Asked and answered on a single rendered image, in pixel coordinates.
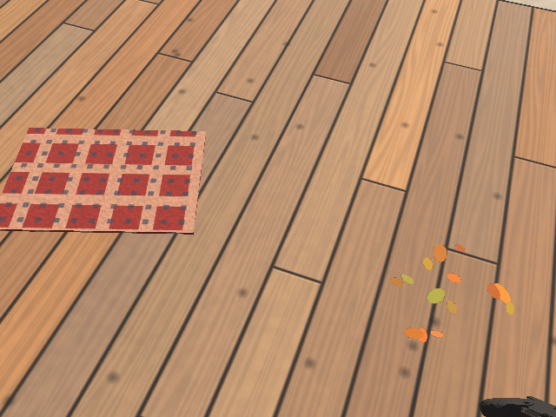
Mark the robot right hand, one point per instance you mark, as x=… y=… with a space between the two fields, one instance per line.
x=517 y=407

